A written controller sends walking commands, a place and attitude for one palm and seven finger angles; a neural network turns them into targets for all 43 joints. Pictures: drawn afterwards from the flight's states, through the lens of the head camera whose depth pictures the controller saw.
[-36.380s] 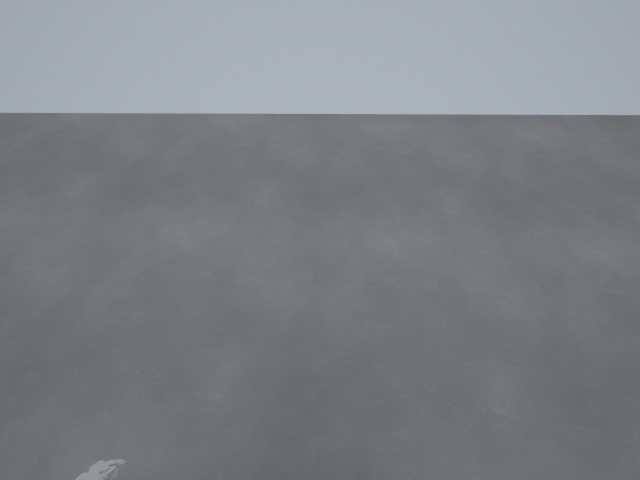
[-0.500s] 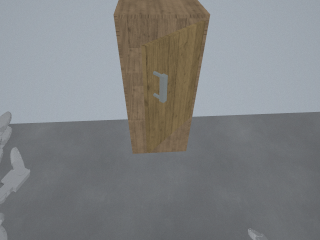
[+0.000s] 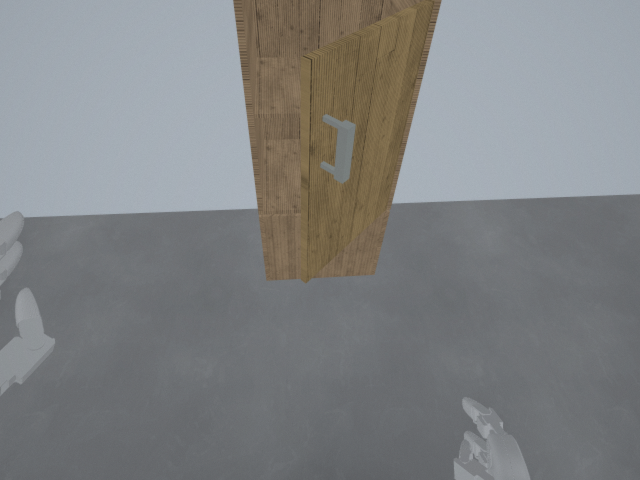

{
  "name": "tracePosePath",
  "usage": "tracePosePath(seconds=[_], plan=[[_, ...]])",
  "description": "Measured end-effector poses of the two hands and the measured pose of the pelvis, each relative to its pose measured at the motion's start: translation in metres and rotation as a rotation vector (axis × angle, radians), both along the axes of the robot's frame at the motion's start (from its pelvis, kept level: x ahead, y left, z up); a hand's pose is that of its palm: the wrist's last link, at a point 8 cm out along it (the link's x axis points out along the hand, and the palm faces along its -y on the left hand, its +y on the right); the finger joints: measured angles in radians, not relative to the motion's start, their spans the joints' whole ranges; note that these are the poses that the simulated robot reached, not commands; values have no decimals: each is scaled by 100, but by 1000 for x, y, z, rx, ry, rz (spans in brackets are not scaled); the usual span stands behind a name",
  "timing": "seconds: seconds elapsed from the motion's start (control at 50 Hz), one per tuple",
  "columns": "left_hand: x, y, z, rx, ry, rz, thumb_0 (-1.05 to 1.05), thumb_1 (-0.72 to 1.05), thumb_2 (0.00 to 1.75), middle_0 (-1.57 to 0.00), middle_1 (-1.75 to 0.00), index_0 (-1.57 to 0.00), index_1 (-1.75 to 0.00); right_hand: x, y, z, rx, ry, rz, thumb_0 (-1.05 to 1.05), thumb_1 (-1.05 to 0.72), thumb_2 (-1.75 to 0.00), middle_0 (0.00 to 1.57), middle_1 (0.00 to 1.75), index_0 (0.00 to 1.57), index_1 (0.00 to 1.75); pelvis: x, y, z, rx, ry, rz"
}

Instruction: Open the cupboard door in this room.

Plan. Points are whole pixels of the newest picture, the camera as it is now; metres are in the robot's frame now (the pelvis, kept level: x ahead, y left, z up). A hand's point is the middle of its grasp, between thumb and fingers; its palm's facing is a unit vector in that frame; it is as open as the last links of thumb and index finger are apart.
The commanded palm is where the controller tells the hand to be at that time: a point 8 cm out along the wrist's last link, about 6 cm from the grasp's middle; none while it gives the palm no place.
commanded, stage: stop stepping back and stand still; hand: left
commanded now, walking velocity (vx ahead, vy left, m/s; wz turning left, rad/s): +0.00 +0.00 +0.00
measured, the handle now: (335, 148) +0.66 +0.02 +0.04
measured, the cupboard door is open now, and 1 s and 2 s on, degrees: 44 44 44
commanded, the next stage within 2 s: let the arm hang, fingers relaxed in 0.46 s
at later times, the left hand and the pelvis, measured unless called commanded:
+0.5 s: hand (2, 365) +0.18 +0.29 +0.15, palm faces +0.43 -0.78 -0.46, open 7.4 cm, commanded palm +0.12 +0.32 +0.18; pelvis -0.02 +0.02 +0.00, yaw +1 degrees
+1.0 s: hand out of the picture -0.07 +0.18 -0.18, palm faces +0.04 -0.98 -0.17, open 7.1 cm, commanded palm none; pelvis -0.02 +0.01 +0.00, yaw +2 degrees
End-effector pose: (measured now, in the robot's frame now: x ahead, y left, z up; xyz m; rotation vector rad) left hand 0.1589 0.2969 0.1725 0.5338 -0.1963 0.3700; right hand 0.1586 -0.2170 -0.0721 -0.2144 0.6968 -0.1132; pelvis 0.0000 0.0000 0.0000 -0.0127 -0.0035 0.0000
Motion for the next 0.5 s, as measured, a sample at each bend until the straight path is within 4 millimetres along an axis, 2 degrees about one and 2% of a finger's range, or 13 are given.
tracePosePath(seconds=[0.18,0.5], plan=[[-7,18,-2,-15,11,37,1,89,90,-21,-31,-21,-30,-10,1,2,-29,18,-13,1,-91,-90,20,30,20,30,-6,11,3,-7,4,5],[-23,24,0,-9,13,51,1,89,90,-21,-31,-21,-30,-18,9,3,-24,12,-6,1,-91,-90,20,30,20,30,-16,17,5,-10,2,16]])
